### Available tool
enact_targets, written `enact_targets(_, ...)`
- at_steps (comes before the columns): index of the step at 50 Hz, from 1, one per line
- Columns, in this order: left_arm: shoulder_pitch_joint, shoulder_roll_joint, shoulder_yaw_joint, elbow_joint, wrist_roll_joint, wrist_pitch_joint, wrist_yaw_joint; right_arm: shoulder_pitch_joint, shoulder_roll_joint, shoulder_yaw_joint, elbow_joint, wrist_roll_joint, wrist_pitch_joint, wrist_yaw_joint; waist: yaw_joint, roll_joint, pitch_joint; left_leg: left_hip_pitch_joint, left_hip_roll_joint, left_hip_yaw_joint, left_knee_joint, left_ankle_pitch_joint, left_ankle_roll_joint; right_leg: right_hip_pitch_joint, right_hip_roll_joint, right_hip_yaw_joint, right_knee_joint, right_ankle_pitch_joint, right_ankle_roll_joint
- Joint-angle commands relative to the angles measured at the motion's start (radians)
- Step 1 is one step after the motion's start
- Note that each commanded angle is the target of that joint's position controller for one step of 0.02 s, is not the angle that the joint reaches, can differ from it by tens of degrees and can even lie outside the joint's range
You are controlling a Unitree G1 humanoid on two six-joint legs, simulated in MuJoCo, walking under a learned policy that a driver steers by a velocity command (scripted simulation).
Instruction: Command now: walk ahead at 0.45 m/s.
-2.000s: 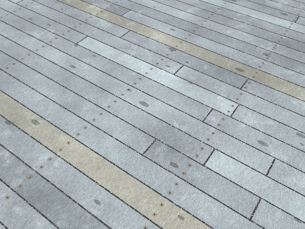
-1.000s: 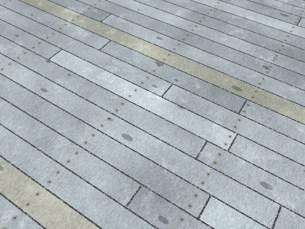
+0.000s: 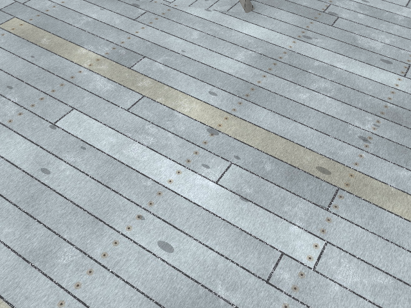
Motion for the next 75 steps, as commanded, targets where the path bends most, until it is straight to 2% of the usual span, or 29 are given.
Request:
enact_targets(1, -0.108, -0.003, -0.01, -0.08, -0.004, 0.003, -0.005, 0.071, -0.094, -0.003, -0.012, 0.001, -0.014, -0.005, 0.009, 0.095, 0.128, 0.014, 0.235, -0.148, -0.099, 0.506, 0.098, -0.164, 0.009, -0.042, -0.129, 0.077, 0.015)
enact_targets(6, -0.223, 0.017, -0.017, -0.14, -0.017, 0.003, 0.0, 0.071, -0.129, -0.005, -0.003, 0.0, -0.022, -0.006, 0.005, 0.137, 0.137, -0.014, 0.248, -0.096, -0.078, 0.695, 0.093, 0.031, 0.054, -0.093, -0.379, 0.146, -0.03)
enact_targets(8, -0.138, 0.053, -0.002, -0.123, -0.016, -0.004, 0.012, 0.038, -0.154, -0.012, -0.005, 0.001, -0.025, -0.008, 0.057, 0.132, 0.081, 0.034, 0.26, -0.071, 0.048, 0.949, 0.079, 0.149, 0.091, -0.095, -0.401, 0.112, -0.071)
enact_targets(10, 0.125, 0.092, 0.025, -0.037, -0.011, -0.018, 0.026, 0.003, -0.177, -0.019, -0.01, 0.003, -0.015, -0.009, 0.169, 0.106, -0.054, 0.017, 0.233, -0.038, 0.364, 0.988, 0.055, 0.419, 0.122, -0.089, -0.486, 0.122, -0.11)
enact_targets(11, 0.268, 0.149, 0.046, 0.0, 0.011, -0.024, 0.035, 0.007, -0.157, -0.015, -0.025, 0.008, -0.012, -0.004, 0.215, 0.059, -0.136, -0.156, 0.195, -0.022, 0.617, 0.711, 0.046, 0.639, -0.014, 0.058, -0.509, 0.008, -0.143)
enact_targets(12, 0.336, 0.242, 0.067, -0.002, 0.035, -0.023, 0.033, 0.125, -0.026, 0.007, -0.048, 0.038, -0.005, 0.009, 0.152, -0.156, -0.274, -0.489, 0.029, 0.007, 1.052, -0.054, 0.011, 0.9, -0.345, 0.57, -0.581, -0.146, -0.284)
enact_targets(13, 0.258, 0.213, 0.063, -0.008, -0.008, -0.009, 0.021, 0.067, -0.118, -0.019, -0.05, 0.021, 0.0, 0.012, 0.144, -0.072, -0.263, -0.597, 0.001, -0.118, 1.179, -0.18, 0.027, 0.818, -0.354, 0.783, -0.752, -0.294, -0.302)
enact_targets(14, 0.128, 0.162, 0.046, -0.028, -0.023, -0.011, 0.019, -0.047, -0.136, -0.027, -0.094, 0.01, 0.001, 0.014, 0.093, -0.039, -0.08, -0.659, 0.07, -0.122, 1.152, -0.082, 0.036, 0.655, -0.325, 0.616, -0.785, -0.351, -0.259)
enact_targets(15, 0.069, 0.099, 0.029, -0.037, -0.023, -0.021, 0.014, -0.107, -0.133, -0.027, -0.109, 0.003, -0.004, 0.017, 0.074, 0.018, -0.001, -0.629, 0.104, -0.119, 1.087, -0.015, 0.038, 0.518, -0.284, 0.504, -0.821, -0.235, -0.227)
enact_targets(17, 0.085, 0.037, 0.007, -0.006, -0.019, -0.039, 0.023, -0.084, -0.088, -0.027, -0.1, -0.017, 0.015, 0.023, 0.009, 0.017, 0.036, -0.516, 0.146, -0.12, 0.982, 0.015, 0.025, 0.369, -0.205, 0.33, -0.844, -0.031, -0.168)
enact_targets(20, 0.164, 0.064, 0.004, 0.025, -0.017, -0.058, 0.031, -0.094, -0.059, -0.026, -0.11, -0.024, 0.044, 0.034, -0.014, -0.027, 0.037, -0.495, 0.156, -0.091, 0.894, 0.027, 0.001, 0.328, -0.17, 0.233, -0.86, 0.111, -0.168)
enact_targets(24, 0.242, 0.077, -0.001, 0.032, -0.02, -0.06, 0.031, -0.305, -0.1, -0.032, -0.181, -0.019, 0.056, 0.043, 0.023, -0.011, 0.103, -0.657, 0.185, -0.057, 0.725, 0.162, -0.036, 0.391, -0.141, 0.172, -0.909, 0.145, -0.155)
enact_targets(35, 0.401, 0.092, -0.011, 0.076, -0.006, -0.056, 0.049, -0.601, -0.098, -0.019, -0.29, -0.004, 0.036, 0.048, 0.094, -0.055, 0.11, -0.653, 0.098, 0.025, 0.332, 0.205, 0.001, 0.688, -0.171, 0.087, -0.789, 0.572, -0.134)
enact_targets(37, 0.365, 0.111, -0.006, 0.074, -0.004, -0.055, 0.053, -0.526, -0.116, -0.028, -0.275, -0.005, 0.027, 0.039, 0.046, -0.067, 0.072, -0.515, 0.05, 0.046, 0.29, 0.127, 0.038, 0.696, -0.176, 0.063, -0.683, 0.822, -0.115)
enact_targets(39, 0.327, 0.121, -0.006, 0.068, -0.012, -0.049, 0.05, -0.246, -0.16, -0.055, -0.188, -0.013, 0.01, 0.021, -0.078, -0.041, -0.07, -0.161, 0.019, 0.04, 0.197, 0.171, 0.081, 0.605, -0.13, 0.04, -0.375, 0.87, -0.085)
enact_targets(40, 0.311, 0.089, -0.017, 0.032, -0.026, -0.051, 0.045, -0.063, -0.241, -0.078, -0.153, -0.043, 0.002, 0.008, -0.137, 0.033, -0.197, 0.123, 0.224, -0.173, 0.189, 0.096, 0.128, 0.38, -0.083, 0.02, -0.092, 0.528, -0.07)
enact_targets(41, 0.446, -0.017, -0.035, 0.021, -0.072, -0.045, 0.037, -0.026, -0.326, -0.1, -0.149, -0.051, 0.006, 0.014, -0.073, 0.265, -0.329, 0.382, 0.525, -0.651, 0.092, 0.046, 0.263, 0.021, 0.102, -0.023, 0.281, -0.268, -0.03)
enact_targets(42, 0.363, 0.103, -0.002, 0.031, -0.043, -0.036, 0.045, -0.104, -0.266, -0.09, -0.164, -0.018, 0.019, 0.022, -0.064, 0.074, -0.264, 0.27, 0.477, -0.659, 0.038, -0.028, 0.222, -0.043, 0.057, 0.11, 0.352, -0.243, -0.049)
enact_targets(44, 0.243, 0.07, 0.0, -0.006, -0.032, -0.038, 0.039, -0.263, -0.156, -0.056, -0.181, -0.013, 0.007, 0.029, -0.001, 0.028, -0.034, -0.008, 0.401, -0.384, -0.041, 0.084, 0.142, -0.033, -0.018, 0.116, 0.266, -0.092, -0.051)
enact_targets(47, 0.257, 0.028, 0.005, -0.006, -0.003, 0.004, 0.019, -0.243, -0.101, -0.037, -0.15, -0.004, -0.012, 0.013, 0.056, 0.08, 0.019, -0.15, 0.326, -0.187, -0.089, 0.204, 0.077, 0.049, -0.048, 0.103, 0.196, -0.047, -0.035)
enact_targets(52, 0.101, 0.021, 0.008, -0.075, -0.003, 0.034, -0.002, -0.158, -0.141, -0.043, -0.129, 0.001, -0.03, 0.004, 0.057, 0.08, 0.063, -0.129, 0.299, -0.019, -0.116, 0.346, 0.055, -0.103, -0.067, 0.065, 0.116, 0.097, -0.013)
enact_targets(60, -0.172, 0.02, -0.013, -0.188, -0.002, 0.026, -0.025, -0.051, -0.171, -0.04, -0.102, 0.0, -0.022, -0.013, 0.001, 0.086, 0.109, 0.009, 0.305, 0.145, -0.085, 0.563, 0.036, -0.079, -0.018, -0.071, -0.299, 0.219, -0.036)
enact_targets(65, -0.047, 0.071, 0.013, -0.172, 0.005, 0.027, -0.015, -0.072, -0.229, -0.056, -0.107, -0.009, 0.008, -0.028, 0.08, 0.133, 0.01, 0.134, 0.334, 0.211, 0.226, 1.093, 0.034, 0.115, 0.105, -0.138, -0.359, -0.005, -0.131)
enact_targets(67, 0.181, 0.13, 0.045, -0.105, 0.014, 0.014, -0.001, -0.103, -0.253, -0.064, -0.133, -0.003, 0.024, -0.016, 0.184, 0.086, -0.115, 0.001, 0.32, 0.222, 0.624, 0.897, 0.009, 0.42, 0.136, -0.081, -0.499, -0.011, -0.187)
enact_targets(68, 0.23, 0.225, 0.078, -0.109, 0.011, 0.015, 0.011, -0.105, -0.202, -0.058, -0.176, 0.004, 0.017, -0.013, 0.197, -0.101, -0.218, -0.279, 0.229, 0.223, 0.984, 0.3, -0.03, 0.676, -0.104, 0.258, -0.531, -0.037, -0.248)
enact_targets(69, 0.199, 0.316, 0.088, -0.14, 0.006, 0.023, 0.01, -0.093, -0.159, -0.046, -0.262, 0.022, 0.01, 0.014, 0.113, -0.208, -0.298, -0.653, 0.019, 0.049, 1.266, -0.297, -0.078, 0.87, -0.326, 0.81, -0.693, -0.007, -0.428)
enact_targets(70, 0.197, 0.268, 0.079, -0.133, -0.004, 0.036, 0.021, -0.253, -0.205, -0.053, -0.275, 0.007, 0.002, 0.017, 0.152, 0.008, -0.177, -0.783, 0.088, -0.084, 1.264, -0.192, -0.067, 0.808, -0.288, 0.689, -0.734, -0.026, -0.378)
enact_targets(72, 0.102, 0.179, 0.053, -0.124, -0.021, 0.025, 0.027, -0.261, -0.188, -0.049, -0.282, 0.01, -0.01, 0.018, 0.054, 0.102, -0.004, -0.705, 0.172, -0.095, 1.046, -0.041, -0.056, 0.55, -0.198, 0.452, -0.764, 0.158, -0.259)
enact_targets(75, 0.086, 0.151, 0.038, -0.131, -0.039, -0.01, 0.032, -0.209, -0.173, -0.046, -0.274, -0.035, 0.044, 0.019, -0.001, 0.043, -0.008, -0.566, 0.189, -0.094, 0.937, -0.034, -0.096, 0.416, -0.11, 0.328, -0.766, 0.383, -0.239)
Next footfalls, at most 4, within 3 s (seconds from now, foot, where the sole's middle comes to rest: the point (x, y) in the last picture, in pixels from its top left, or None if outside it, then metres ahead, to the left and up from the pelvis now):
0.22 right None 0.30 -0.09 -0.78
0.78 left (178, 276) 0.61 0.08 -0.78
1.34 right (233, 211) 0.86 -0.12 -0.78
1.92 left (233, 138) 1.24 -0.16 -0.78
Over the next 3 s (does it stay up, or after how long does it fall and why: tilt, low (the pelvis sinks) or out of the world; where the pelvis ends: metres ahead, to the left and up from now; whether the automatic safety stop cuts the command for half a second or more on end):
stays up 1.17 -0.22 0.00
